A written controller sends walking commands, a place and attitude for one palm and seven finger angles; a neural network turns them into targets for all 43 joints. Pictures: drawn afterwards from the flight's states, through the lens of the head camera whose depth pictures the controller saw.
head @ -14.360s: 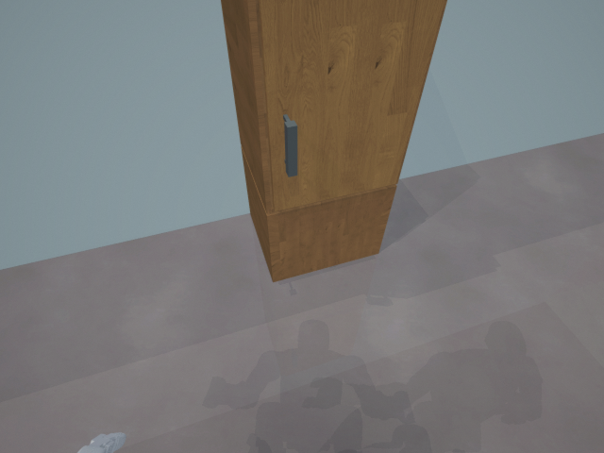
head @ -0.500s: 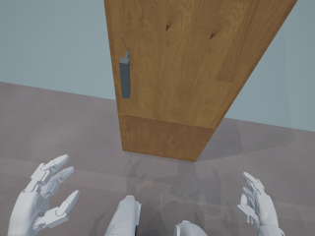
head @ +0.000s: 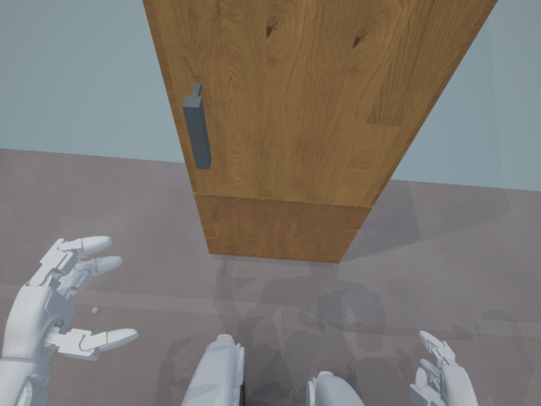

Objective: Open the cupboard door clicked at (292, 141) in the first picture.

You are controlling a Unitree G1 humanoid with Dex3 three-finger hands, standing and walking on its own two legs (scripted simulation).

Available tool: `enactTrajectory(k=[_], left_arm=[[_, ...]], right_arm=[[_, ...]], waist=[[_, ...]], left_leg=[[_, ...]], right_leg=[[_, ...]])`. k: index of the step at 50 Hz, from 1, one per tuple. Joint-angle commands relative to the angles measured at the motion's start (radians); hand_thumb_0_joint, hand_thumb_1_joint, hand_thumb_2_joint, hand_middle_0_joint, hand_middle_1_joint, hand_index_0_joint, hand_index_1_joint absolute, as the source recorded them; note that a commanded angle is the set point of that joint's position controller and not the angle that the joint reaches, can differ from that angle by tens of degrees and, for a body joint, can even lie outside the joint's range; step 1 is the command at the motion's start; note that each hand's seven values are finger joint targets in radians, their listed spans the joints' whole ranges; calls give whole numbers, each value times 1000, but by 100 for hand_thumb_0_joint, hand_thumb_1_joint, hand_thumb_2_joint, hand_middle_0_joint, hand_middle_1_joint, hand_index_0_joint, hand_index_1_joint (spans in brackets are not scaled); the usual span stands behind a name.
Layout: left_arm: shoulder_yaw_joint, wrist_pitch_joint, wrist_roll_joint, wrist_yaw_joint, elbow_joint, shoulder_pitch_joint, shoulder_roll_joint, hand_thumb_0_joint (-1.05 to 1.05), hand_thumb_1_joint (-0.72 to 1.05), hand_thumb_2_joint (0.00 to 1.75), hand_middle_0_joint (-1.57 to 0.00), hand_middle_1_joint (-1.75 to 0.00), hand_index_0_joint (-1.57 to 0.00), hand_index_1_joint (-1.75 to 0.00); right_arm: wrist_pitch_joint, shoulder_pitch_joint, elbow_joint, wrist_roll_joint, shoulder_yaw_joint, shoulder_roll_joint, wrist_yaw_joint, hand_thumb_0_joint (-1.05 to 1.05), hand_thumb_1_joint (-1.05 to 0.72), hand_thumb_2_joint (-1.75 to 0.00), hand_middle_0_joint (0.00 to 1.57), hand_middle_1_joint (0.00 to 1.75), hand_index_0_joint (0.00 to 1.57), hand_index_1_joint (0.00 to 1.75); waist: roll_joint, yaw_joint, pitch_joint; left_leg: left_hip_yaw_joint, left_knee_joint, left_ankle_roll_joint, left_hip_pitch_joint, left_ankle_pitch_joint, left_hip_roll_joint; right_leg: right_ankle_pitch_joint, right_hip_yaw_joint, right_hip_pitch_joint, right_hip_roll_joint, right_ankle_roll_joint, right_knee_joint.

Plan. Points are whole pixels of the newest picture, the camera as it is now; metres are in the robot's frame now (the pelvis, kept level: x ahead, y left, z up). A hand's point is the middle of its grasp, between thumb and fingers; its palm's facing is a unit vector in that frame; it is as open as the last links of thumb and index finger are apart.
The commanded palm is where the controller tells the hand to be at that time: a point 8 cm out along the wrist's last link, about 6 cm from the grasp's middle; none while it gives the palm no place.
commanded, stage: raise the hand with hooked fingers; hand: left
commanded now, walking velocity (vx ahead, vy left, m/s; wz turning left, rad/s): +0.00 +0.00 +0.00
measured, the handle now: (200, 127) +0.55 +0.18 +0.03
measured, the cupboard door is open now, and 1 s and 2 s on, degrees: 0 0 0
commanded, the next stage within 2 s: move the hooked fingers beside the handle in 1.08 s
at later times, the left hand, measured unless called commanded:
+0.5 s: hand (84, 289) +0.25 +0.26 +0.04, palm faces -0.01 -1.00 -0.07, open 14.0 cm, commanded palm +0.24 +0.32 +0.05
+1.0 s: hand (90, 265) +0.28 +0.27 +0.04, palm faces +0.00 -1.00 -0.06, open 14.0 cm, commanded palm +0.26 +0.31 +0.05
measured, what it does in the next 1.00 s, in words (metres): stands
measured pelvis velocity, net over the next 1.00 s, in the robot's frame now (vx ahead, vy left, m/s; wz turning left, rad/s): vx -0.01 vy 0.00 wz -0.01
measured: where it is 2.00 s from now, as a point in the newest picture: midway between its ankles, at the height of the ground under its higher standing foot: outside the picture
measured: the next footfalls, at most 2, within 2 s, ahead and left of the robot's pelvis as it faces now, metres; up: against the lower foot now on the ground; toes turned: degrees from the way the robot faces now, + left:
none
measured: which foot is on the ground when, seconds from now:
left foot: down 0.00-1.00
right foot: down 0.00-1.00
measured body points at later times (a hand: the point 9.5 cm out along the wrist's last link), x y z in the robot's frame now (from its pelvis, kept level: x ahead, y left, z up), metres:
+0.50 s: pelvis -0.02 +0.00 +0.00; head +0.06 +0.04 +0.44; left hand +0.24 +0.32 +0.05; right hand +0.15 -0.24 -0.07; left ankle +0.08 +0.09 -0.62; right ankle -0.02 -0.13 -0.62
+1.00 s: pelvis -0.01 +0.00 +0.00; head +0.09 +0.03 +0.44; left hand +0.27 +0.32 +0.05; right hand +0.15 -0.26 -0.08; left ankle +0.08 +0.09 -0.62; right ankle -0.02 -0.13 -0.62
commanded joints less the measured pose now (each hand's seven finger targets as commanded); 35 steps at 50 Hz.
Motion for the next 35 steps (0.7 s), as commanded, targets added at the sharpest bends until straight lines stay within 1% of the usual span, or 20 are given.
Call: enactTrajectory(k=[1,2,3,5,6,7,8,9,12,13,16,19,21,22,23,26,27,31,32,35], left_arm=[[95,-51,-33,-53,-235,-92,205,0,-31,38,-29,-108,-29,-108],[134,-59,-37,-44,-277,-111,252,0,-34,37,-29,-110,-29,-110],[134,-65,-40,-37,-309,-94,245,0,-36,36,-29,-111,-29,-111],[155,-78,-43,-5,-318,-78,241,0,-41,34,-29,-114,-29,-114],[154,-79,-41,11,-307,-74,232,0,-43,33,-29,-115,-29,-115],[171,-69,-35,22,-252,-76,242,0,-45,32,-30,-117,-30,-117],[144,-60,-33,22,-219,-86,210,0,-48,31,-30,-118,-30,-118],[137,-46,-24,22,-166,-94,206,0,-50,30,-30,-120,-30,-120],[94,10,-23,-19,-37,-163,189,0,-50,30,-30,-120,-30,-120],[91,24,-23,-37,-18,-197,199,0,-50,30,-30,-120,-30,-120],[95,31,-24,-77,-25,-283,240,0,-50,30,-30,-120,-30,-120],[124,-19,-24,-79,-99,-366,291,0,-50,30,-30,-120,-30,-120],[160,-51,-26,-66,-101,-369,321,0,-50,30,-30,-120,-30,-120],[195,-60,-28,-59,-80,-375,359,0,-50,30,-30,-120,-30,-120],[189,-63,-31,-58,-65,-375,344,0,-50,30,-30,-120,-30,-120],[201,-36,-39,-63,37,-370,338,0,-50,30,-30,-120,-30,-120],[204,-21,-43,-75,62,-370,343,0,-50,30,-30,-120,-30,-120],[158,38,-48,-115,92,-373,316,0,-50,30,-30,-120,-30,-120],[144,40,-54,-125,79,-367,300,0,-50,30,-30,-120,-30,-120],[161,22,-53,-119,45,-374,324,0,-50,30,-30,-120,-30,-120]], right_arm=[[-70,-12,-177,7,-53,-165,-19,0,-90,-90,20,30,20,30],[-74,-9,-179,3,-52,-165,-18,0,-90,-90,20,30,20,30],[-76,-12,-184,3,-50,-159,-16,0,-90,-90,20,30,20,30],[-72,-16,-176,-1,-48,-149,-10,0,-90,-90,20,30,20,30],[-68,-20,-170,-2,-48,-147,-7,0,-90,-90,20,30,20,30],[-60,-14,-168,-4,-47,-147,-5,0,-90,-90,20,30,20,30],[-53,-17,-170,-3,-43,-150,-2,0,-90,-90,20,30,20,30],[-43,-14,-166,-2,-43,-154,-2,0,-90,-90,20,30,20,30],[-29,-2,-181,8,-32,-171,-10,0,-90,-90,20,30,20,30],[-26,3,-187,12,-30,-179,-14,0,-90,-90,20,30,20,30],[-30,12,-198,14,-25,-190,-24,0,-90,-90,20,30,20,30],[-44,11,-193,5,-22,-188,-25,0,-90,-90,20,30,20,30],[-48,11,-186,0,-20,-186,-25,0,-90,-90,20,30,20,30],[-49,14,-180,-3,-16,-187,-24,0,-90,-90,20,30,20,30],[-45,8,-180,-2,-14,-184,-23,0,-90,-90,20,30,20,30],[-32,15,-172,3,-14,-190,-25,0,-90,-90,20,30,20,30],[-32,21,-175,4,-14,-191,-26,0,-90,-90,20,30,20,30],[-23,31,-190,16,-16,-200,-26,0,-90,-90,20,30,20,30],[-29,37,-194,17,-18,-198,-24,0,-90,-90,20,30,20,30],[-32,43,-186,14,-23,-199,-22,0,-90,-90,20,30,20,30]], waist=[[77,4,-320],[108,19,-354],[130,27,-380],[144,31,-363],[159,30,-344],[132,27,-316],[135,15,-287],[103,2,-247],[75,-17,-165],[43,-28,-168],[60,-29,-205],[124,-19,-258],[126,-11,-266],[130,-1,-262],[141,-2,-255],[89,-6,-239],[97,1,-244],[82,-2,-251],[80,-3,-272],[66,-10,-268]], left_leg=[[-77,-201,-12,506,172,0],[-85,-199,-16,531,202,1],[-87,-209,-20,571,219,4],[-99,-227,-30,594,225,9],[-107,-236,-34,596,207,10],[-113,-238,-34,563,180,10],[-112,-243,-35,546,145,9],[-117,-255,-34,515,82,10],[-109,-269,-24,432,-49,0],[-103,-269,-19,424,-56,-1],[-101,-265,-14,442,-66,-4],[-118,-269,-20,518,-51,0],[-121,-271,-23,527,-58,2],[-124,-268,-25,506,-62,1],[-117,-270,-25,504,-70,0],[-104,-266,-20,454,-95,-2],[-99,-258,-19,444,-84,-3],[-78,-257,-11,438,-49,-6],[-81,-251,-9,456,-21,-5],[-71,-228,-5,447,28,-4]], right_leg=[[224,9,-61,15,-30,-199],[239,8,-54,19,-36,-185],[243,6,-59,16,-36,-186],[245,-7,-65,18,-38,-180],[234,-12,-81,18,-38,-179],[223,-14,-80,23,-40,-177],[204,-19,-101,21,-36,-178],[177,-22,-113,22,-33,-183],[119,-11,-119,24,-33,-212],[114,-9,-111,22,-28,-225],[99,2,-100,21,-31,-235],[103,4,-124,22,-41,-219],[96,5,-133,22,-41,-213],[93,5,-128,26,-46,-204],[86,7,-132,23,-44,-207],[72,9,-117,22,-35,-216],[77,14,-105,23,-38,-217],[92,24,-74,18,-32,-243],[110,23,-69,22,-35,-240],[132,31,-70,20,-32,-242]])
